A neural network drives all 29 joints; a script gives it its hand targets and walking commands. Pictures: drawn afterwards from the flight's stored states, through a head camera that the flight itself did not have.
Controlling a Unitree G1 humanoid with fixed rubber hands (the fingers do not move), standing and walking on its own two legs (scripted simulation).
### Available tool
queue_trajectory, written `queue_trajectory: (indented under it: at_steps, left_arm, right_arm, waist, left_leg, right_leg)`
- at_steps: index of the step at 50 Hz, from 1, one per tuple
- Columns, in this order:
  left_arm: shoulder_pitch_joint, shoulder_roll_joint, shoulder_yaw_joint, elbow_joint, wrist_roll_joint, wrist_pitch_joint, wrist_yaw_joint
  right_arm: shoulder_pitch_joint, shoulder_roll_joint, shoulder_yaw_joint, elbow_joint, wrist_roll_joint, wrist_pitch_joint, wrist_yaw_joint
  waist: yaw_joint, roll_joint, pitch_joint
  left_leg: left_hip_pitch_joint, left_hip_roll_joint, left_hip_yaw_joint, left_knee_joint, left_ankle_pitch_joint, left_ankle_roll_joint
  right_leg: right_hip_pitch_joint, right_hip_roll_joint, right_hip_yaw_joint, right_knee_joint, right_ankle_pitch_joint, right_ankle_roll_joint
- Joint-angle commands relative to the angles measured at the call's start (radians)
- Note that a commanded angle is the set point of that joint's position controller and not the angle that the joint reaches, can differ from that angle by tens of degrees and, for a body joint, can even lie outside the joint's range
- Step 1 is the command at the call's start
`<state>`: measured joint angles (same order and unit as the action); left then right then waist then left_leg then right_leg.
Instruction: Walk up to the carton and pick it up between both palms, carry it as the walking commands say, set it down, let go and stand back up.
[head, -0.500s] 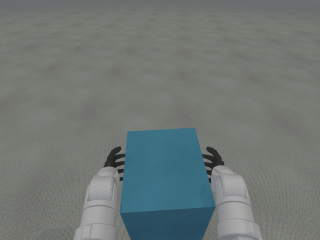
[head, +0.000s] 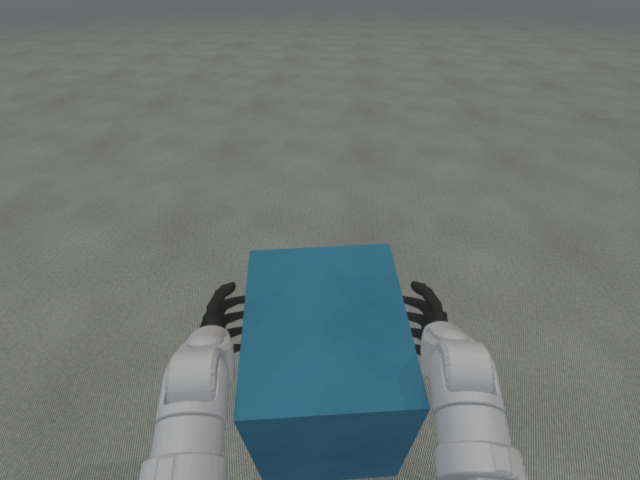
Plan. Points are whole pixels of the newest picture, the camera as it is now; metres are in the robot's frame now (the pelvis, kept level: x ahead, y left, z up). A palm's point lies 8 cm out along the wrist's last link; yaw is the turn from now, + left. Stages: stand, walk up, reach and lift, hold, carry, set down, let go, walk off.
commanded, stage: carry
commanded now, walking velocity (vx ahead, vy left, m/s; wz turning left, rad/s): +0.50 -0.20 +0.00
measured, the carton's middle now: (325, 367) +0.30 +0.00 +0.02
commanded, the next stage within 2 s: none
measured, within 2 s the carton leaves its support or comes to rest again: neither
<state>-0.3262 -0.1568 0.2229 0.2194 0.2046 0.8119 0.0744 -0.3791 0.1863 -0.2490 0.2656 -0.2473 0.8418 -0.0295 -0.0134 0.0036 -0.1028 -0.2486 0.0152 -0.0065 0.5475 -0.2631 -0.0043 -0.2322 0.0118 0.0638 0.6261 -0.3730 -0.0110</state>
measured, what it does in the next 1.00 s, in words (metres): shifts its weight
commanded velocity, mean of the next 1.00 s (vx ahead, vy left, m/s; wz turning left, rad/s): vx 0.01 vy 0.00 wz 0.00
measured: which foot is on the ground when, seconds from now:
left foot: down 0.00-1.00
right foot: down 0.00-1.00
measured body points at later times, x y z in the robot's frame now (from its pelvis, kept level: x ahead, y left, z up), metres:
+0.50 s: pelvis +0.10 -0.01 +0.00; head +0.05 +0.00 +0.45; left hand +0.39 +0.13 +0.08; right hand +0.39 -0.15 +0.09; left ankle +0.06 +0.12 -0.73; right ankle +0.01 -0.13 -0.73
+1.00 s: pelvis +0.09 +0.00 +0.00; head +0.06 +0.01 +0.45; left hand +0.38 +0.15 +0.08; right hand +0.39 -0.13 +0.09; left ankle +0.06 +0.12 -0.73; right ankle +0.01 -0.13 -0.73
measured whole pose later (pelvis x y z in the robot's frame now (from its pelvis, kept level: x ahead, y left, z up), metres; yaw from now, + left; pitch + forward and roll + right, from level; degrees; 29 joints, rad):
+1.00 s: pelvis +0.09 +0.00 +0.00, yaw +1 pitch +4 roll -1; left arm -0.25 -0.15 0.12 -0.16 0.12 1.21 0.14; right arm -0.33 0.17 -0.17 -0.10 -0.15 1.23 -0.09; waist -0.01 -0.02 -0.17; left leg -0.33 0.02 0.00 0.59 -0.34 -0.01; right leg -0.23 0.02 0.04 0.58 -0.38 0.00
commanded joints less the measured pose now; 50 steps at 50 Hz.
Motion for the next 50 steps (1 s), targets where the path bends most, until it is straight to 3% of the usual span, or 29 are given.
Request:
queue_trajectory:
  at_steps: [1, 2, 3, 4, 5, 7, 9, 11, 12, 13, 15, 18, 21, 22, 24, 27, 29, 31, 32, 33, 36, 37, 39, 40, 42, 44, 45, 47, 50]
  left_arm:
    - [-0.547, -0.897, -0.675, -0.147, -0.375, 0.124, -0.256]
    - [-0.501, -0.899, -0.709, -0.146, -0.391, 0.150, -0.256]
    - [-0.587, -0.875, -0.697, -0.152, -0.367, 0.156, -0.254]
    - [-0.594, -0.878, -0.681, -0.149, -0.380, 0.178, -0.248]
    - [-0.618, -0.871, -0.719, -0.232, -0.425, 0.201, -0.237]
    - [-0.581, -0.902, -0.701, -0.245, -0.441, 0.247, -0.228]
    - [-0.610, -0.926, -0.748, -0.357, -0.468, 0.267, -0.206]
    - [-0.584, -0.920, -0.766, -0.434, -0.489, 0.299, -0.197]
    - [-0.571, -0.916, -0.777, -0.437, -0.482, 0.331, -0.190]
    - [-0.533, -0.883, -0.771, -0.403, -0.467, 0.350, -0.197]
    - [-0.551, -0.908, -0.769, -0.404, -0.497, 0.367, -0.213]
    - [-0.556, -0.920, -0.751, -0.433, -0.518, 0.399, -0.217]
    - [-0.428, -0.899, -0.745, -0.421, -0.497, 0.415, -0.219]
    - [-0.509, -0.936, -0.769, -0.472, -0.525, 0.406, -0.213]
    - [-0.459, -0.914, -0.757, -0.486, -0.505, 0.397, -0.205]
    - [-0.494, -0.926, -0.793, -0.492, -0.501, 0.419, -0.197]
    - [-0.469, -0.944, -0.810, -0.481, -0.507, 0.422, -0.200]
    - [-0.519, -0.939, -0.822, -0.532, -0.532, 0.410, -0.208]
    - [-0.559, -0.984, -0.833, -0.564, -0.541, 0.410, -0.204]
    - [-0.508, -0.957, -0.820, -0.544, -0.533, 0.410, -0.205]
    - [-0.468, -0.970, -0.802, -0.503, -0.518, 0.410, -0.216]
    - [-0.447, -0.960, -0.796, -0.492, -0.510, 0.411, -0.216]
    - [-0.446, -0.951, -0.799, -0.543, -0.523, 0.400, -0.212]
    - [-0.507, -0.975, -0.820, -0.545, -0.528, 0.402, -0.207]
    - [-0.473, -0.949, -0.813, -0.551, -0.519, 0.398, -0.211]
    - [-0.505, -0.988, -0.807, -0.486, -0.522, 0.405, -0.214]
    - [-0.407, -0.942, -0.799, -0.489, -0.504, 0.403, -0.217]
    - [-0.489, -0.962, -0.828, -0.513, -0.500, 0.398, -0.207]
    - [-0.477, -0.962, -0.801, -0.483, -0.491, 0.402, -0.211]
  right_arm:
    - [-0.555, 0.925, 0.742, -0.212, 0.405, 0.092, 0.172]
    - [-0.425, 0.894, 0.734, -0.199, 0.383, 0.124, 0.176]
    - [-0.505, 0.917, 0.722, -0.132, 0.388, 0.144, 0.190]
    - [-0.516, 0.923, 0.739, -0.142, 0.419, 0.166, 0.196]
    - [-0.500, 0.953, 0.759, -0.168, 0.464, 0.184, 0.191]
    - [-0.544, 0.941, 0.765, -0.255, 0.498, 0.225, 0.184]
    - [-0.582, 0.974, 0.787, -0.328, 0.558, 0.254, 0.183]
    - [-0.502, 0.989, 0.788, -0.334, 0.568, 0.292, 0.179]
    - [-0.486, 0.966, 0.763, -0.341, 0.564, 0.307, 0.173]
    - [-0.477, 0.957, 0.758, -0.295, 0.553, 0.323, 0.173]
    - [-0.495, 0.939, 0.794, -0.388, 0.556, 0.333, 0.164]
    - [-0.535, 0.981, 0.789, -0.452, 0.559, 0.365, 0.147]
    - [-0.381, 0.954, 0.809, -0.431, 0.544, 0.386, 0.149]
    - [-0.420, 0.992, 0.802, -0.445, 0.567, 0.378, 0.151]
    - [-0.489, 0.989, 0.829, -0.504, 0.594, 0.375, 0.150]
    - [-0.431, 0.982, 0.790, -0.435, 0.573, 0.393, 0.159]
    - [-0.371, 0.932, 0.764, -0.434, 0.538, 0.392, 0.164]
    - [-0.392, 0.989, 0.774, -0.437, 0.551, 0.383, 0.165]
    - [-0.462, 0.987, 0.787, -0.508, 0.565, 0.379, 0.165]
    - [-0.405, 0.989, 0.780, -0.468, 0.556, 0.381, 0.162]
    - [-0.417, 0.973, 0.792, -0.486, 0.548, 0.379, 0.168]
    - [-0.405, 0.959, 0.791, -0.499, 0.547, 0.377, 0.164]
    - [-0.362, 0.986, 0.804, -0.482, 0.561, 0.375, 0.167]
    - [-0.397, 0.991, 0.793, -0.494, 0.565, 0.373, 0.167]
    - [-0.352, 0.980, 0.787, -0.468, 0.546, 0.370, 0.171]
    - [-0.375, 0.989, 0.769, -0.393, 0.533, 0.378, 0.172]
    - [-0.366, 0.933, 0.793, -0.480, 0.534, 0.365, 0.170]
    - [-0.358, 0.942, 0.768, -0.411, 0.534, 0.371, 0.187]
    - [-0.434, 0.955, 0.797, -0.455, 0.552, 0.363, 0.188]
  waist:
    - [0.045, -0.228, -0.199]
    - [0.044, -0.303, -0.170]
    - [0.034, -0.271, -0.121]
    - [0.035, -0.258, -0.122]
    - [0.031, -0.145, -0.135]
    - [0.014, -0.140, -0.230]
    - [0.014, -0.061, -0.329]
    - [0.015, -0.083, -0.377]
    - [0.012, 0.076, -0.380]
    - [0.018, 0.090, -0.356]
    - [0.017, 0.112, -0.321]
    - [0.011, -0.111, -0.329]
    - [0.012, -0.208, -0.362]
    - [0.012, -0.092, -0.424]
    - [0.019, -0.171, -0.371]
    - [0.019, 0.034, -0.337]
    - [0.018, 0.110, -0.366]
    - [0.014, 0.033, -0.327]
    - [0.017, 0.140, -0.387]
    - [0.012, 0.118, -0.389]
    - [0.011, 0.051, -0.329]
    - [0.015, 0.032, -0.352]
    - [0.014, -0.094, -0.365]
    - [0.015, -0.080, -0.378]
    - [0.015, -0.145, -0.369]
    - [0.020, -0.066, -0.339]
    - [0.019, -0.031, -0.342]
    - [0.019, 0.172, -0.297]
    - [0.022, 0.098, -0.304]
  left_leg:
    - [-0.265, 0.086, -0.025, 0.113, -0.412, 0.038]
    - [-0.388, -0.028, 0.126, 0.290, -0.295, -0.014]
    - [-0.281, 0.012, 0.105, 0.393, -0.141, -0.031]
    - [-0.287, 0.030, 0.088, 0.325, -0.147, -0.036]
    - [-0.319, 0.034, 0.099, 0.202, -0.154, -0.031]
    - [-0.216, -0.003, 0.134, -0.093, -0.074, -0.022]
    - [-0.003, 0.024, 0.095, -0.186, 0.077, -0.009]
    - [0.177, 0.105, -0.005, -0.093, 0.318, 0.039]
    - [0.255, 0.165, -0.085, -0.101, 0.358, 0.065]
    - [0.254, 0.229, -0.138, -0.048, 0.543, 0.091]
    - [0.257, 0.181, -0.056, 0.038, 0.547, 0.059]
    - [0.047, 0.114, 0.010, 0.110, 0.394, 0.013]
    - [-0.104, 0.051, 0.053, 0.035, 0.149, 0.001]
    - [-0.049, 0.044, 0.062, -0.020, 0.305, 0.013]
    - [0.022, 0.044, 0.078, 0.038, 0.333, 0.005]
    - [0.120, 0.087, 0.045, 0.011, 0.484, 0.004]
    - [0.202, 0.161, -0.020, 0.067, 0.830, 0.060]
    - [0.263, 0.166, -0.028, 0.059, 0.908, 0.067]
    - [0.301, 0.165, -0.025, 0.067, 0.924, 0.068]
    - [0.314, 0.163, -0.021, 0.106, 1.038, 0.080]
    - [0.228, 0.149, -0.001, 0.089, 0.901, 0.065]
    - [0.159, 0.105, 0.017, 0.165, 0.822, 0.062]
    - [0.012, 0.083, 0.015, 0.135, 0.421, 0.025]
    - [-0.041, 0.046, 0.046, 0.108, 0.269, 0.025]
    - [-0.030, 0.041, 0.044, 0.010, 0.168, 0.021]
    - [0.065, 0.046, 0.040, -0.033, 0.254, 0.029]
    - [0.108, 0.077, 0.022, 0.014, 0.486, 0.037]
    - [0.202, 0.147, -0.036, -0.008, 0.751, 0.068]
    - [0.148, 0.193, -0.081, -0.029, 0.625, 0.097]
  right_leg:
    - [0.080, -0.132, 0.186, -0.365, -0.247, -0.098]
    - [0.117, -0.267, 0.405, -0.495, -0.372, -0.149]
    - [-0.036, -0.287, 0.397, -0.536, -0.292, -0.164]
    - [0.030, -0.268, 0.345, -0.496, -0.105, -0.166]
    - [0.110, -0.239, 0.226, -0.386, 0.204, -0.164]
    - [0.219, -0.196, 0.101, -0.214, 0.650, -0.135]
    - [0.144, -0.152, 0.028, -0.106, 0.660, -0.080]
    - [-0.015, -0.114, -0.022, -0.050, 0.654, -0.025]
    - [-0.118, -0.060, -0.052, 0.018, 0.435, 0.000]
    - [-0.158, -0.047, -0.078, -0.007, 0.292, 0.018]
    - [-0.180, -0.098, -0.007, -0.113, 0.443, 0.027]
    - [0.077, -0.152, 0.020, -0.122, 0.957, 0.010]
    - [0.272, -0.208, 0.056, -0.061, 1.318, -0.011]
    - [0.306, -0.174, 0.015, 0.001, 1.259, -0.022]
    - [0.175, -0.180, 0.045, -0.036, 1.260, 0.020]
    - [0.017, -0.133, 0.003, -0.024, 0.793, 0.010]
    - [-0.072, -0.095, -0.031, 0.002, 0.537, 0.023]
    - [-0.135, -0.068, -0.060, -0.035, 0.381, 0.021]
    - [-0.121, -0.059, -0.053, -0.053, 0.337, 0.019]
    - [-0.134, -0.043, -0.076, -0.037, 0.383, 0.024]
    - [-0.073, -0.038, -0.078, -0.137, 0.416, 0.015]
    - [0.007, -0.080, -0.040, -0.127, 0.730, 0.031]
    - [0.121, -0.148, 0.037, -0.057, 1.049, -0.005]
    - [0.190, -0.177, 0.058, -0.046, 1.190, -0.008]
    - [0.179, -0.167, 0.030, -0.038, 1.065, -0.021]
    - [0.084, -0.169, 0.042, -0.050, 0.870, -0.012]
    - [0.023, -0.120, -0.002, 0.002, 0.758, -0.017]
    - [-0.144, -0.079, -0.014, -0.002, 0.327, 0.002]
    - [-0.090, -0.034, -0.042, -0.064, 0.105, 0.001]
